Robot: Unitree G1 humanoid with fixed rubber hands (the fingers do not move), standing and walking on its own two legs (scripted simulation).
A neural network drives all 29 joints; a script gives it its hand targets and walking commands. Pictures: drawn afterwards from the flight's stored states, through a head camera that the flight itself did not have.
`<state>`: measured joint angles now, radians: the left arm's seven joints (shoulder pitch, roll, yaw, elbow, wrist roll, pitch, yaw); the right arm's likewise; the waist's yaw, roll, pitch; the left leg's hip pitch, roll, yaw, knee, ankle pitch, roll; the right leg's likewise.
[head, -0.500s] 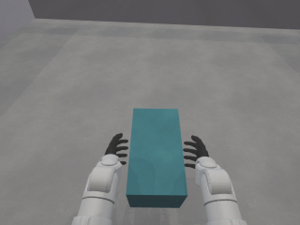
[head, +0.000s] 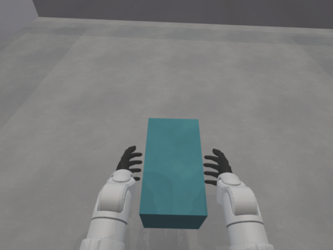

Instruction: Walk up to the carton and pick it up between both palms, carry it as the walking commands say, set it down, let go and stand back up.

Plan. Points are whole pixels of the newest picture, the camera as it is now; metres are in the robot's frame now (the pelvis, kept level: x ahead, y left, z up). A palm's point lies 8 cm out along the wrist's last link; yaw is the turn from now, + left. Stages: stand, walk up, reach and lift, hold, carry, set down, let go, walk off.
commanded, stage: carry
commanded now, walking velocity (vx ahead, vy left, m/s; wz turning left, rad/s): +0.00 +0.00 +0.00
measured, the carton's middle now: (172, 171) +0.37 +0.00 -0.04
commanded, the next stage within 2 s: none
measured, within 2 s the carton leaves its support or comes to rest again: neither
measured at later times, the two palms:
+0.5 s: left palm (122, 168) +0.29 +0.12 +0.08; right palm (230, 169) +0.29 -0.12 +0.09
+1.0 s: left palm (164, 172) +0.29 +0.03 +0.07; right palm (266, 178) +0.28 -0.20 +0.07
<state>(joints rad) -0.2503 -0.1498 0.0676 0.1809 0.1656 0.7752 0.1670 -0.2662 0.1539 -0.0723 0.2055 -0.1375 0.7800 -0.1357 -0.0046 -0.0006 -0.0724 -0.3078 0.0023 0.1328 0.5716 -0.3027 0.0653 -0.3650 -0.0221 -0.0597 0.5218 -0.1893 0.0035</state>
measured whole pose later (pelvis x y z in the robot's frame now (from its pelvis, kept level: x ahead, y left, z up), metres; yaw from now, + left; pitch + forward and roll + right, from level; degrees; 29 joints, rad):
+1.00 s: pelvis -0.02 -0.08 -0.02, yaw -1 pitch +3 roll +1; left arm -0.42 -0.20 0.10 -0.13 0.14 1.28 0.30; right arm -0.45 0.22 -0.10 -0.10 -0.09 1.28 -0.33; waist -0.02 0.00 0.00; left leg -0.41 0.13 0.14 0.69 -0.31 -0.05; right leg -0.48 0.04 -0.13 0.65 -0.22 -0.09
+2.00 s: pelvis -0.11 -0.21 -0.01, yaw +1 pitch +2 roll -2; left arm -0.46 -0.22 0.06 -0.12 0.15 1.25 0.29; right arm -0.37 0.19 -0.13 -0.21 -0.08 1.26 -0.28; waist -0.08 0.01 0.08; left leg -0.40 0.09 0.15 0.73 -0.38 -0.03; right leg -0.46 -0.01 -0.10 0.61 -0.19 -0.01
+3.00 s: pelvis -0.24 -0.48 +0.00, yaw +2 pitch +2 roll +0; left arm -0.43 -0.21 0.04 -0.03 0.08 1.28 0.37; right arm -0.38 0.19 -0.13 -0.10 -0.17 1.27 -0.20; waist 0.02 0.01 -0.01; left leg -0.51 0.10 0.12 0.92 -0.51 -0.05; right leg -0.35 -0.05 -0.06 0.57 -0.26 0.01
